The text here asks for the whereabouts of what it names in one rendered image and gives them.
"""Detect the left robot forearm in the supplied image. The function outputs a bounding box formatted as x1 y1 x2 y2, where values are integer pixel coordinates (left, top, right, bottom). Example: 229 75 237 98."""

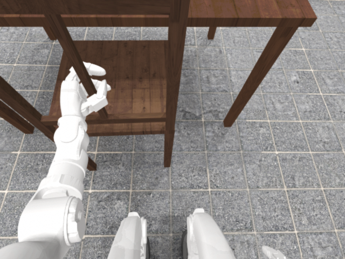
18 115 89 242

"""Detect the table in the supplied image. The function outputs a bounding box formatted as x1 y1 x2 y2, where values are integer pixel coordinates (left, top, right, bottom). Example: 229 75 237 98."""
0 0 317 134

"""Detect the robot right hand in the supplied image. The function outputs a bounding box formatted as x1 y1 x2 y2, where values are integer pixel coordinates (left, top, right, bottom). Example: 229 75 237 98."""
262 246 286 259

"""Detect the left robot upper arm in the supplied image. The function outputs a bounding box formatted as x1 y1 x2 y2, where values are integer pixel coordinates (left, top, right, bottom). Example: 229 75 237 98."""
0 196 86 259

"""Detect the robot left thigh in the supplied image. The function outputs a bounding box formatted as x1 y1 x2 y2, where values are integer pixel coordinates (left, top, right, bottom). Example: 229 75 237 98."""
107 216 147 259

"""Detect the robot left hand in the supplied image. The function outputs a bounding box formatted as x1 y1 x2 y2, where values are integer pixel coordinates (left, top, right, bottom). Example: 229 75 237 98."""
60 62 111 120

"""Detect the chair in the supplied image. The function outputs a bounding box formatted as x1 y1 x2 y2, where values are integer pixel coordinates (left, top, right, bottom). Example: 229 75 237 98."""
0 0 190 171

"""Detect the robot right shin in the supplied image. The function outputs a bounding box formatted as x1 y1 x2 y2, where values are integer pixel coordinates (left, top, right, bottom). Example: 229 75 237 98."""
187 208 204 259

